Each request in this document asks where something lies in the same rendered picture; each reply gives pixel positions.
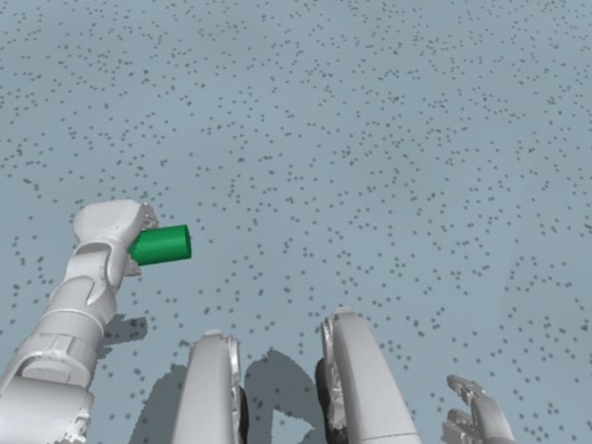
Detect left robot hand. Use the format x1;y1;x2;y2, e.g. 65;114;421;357
73;199;159;277

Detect right robot hand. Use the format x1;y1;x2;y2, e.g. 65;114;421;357
442;375;515;444

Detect left robot arm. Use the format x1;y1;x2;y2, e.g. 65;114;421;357
0;237;128;444

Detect right robot foot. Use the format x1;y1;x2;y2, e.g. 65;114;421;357
316;358;349;444

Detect can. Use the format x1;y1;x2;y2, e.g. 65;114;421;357
128;225;191;266

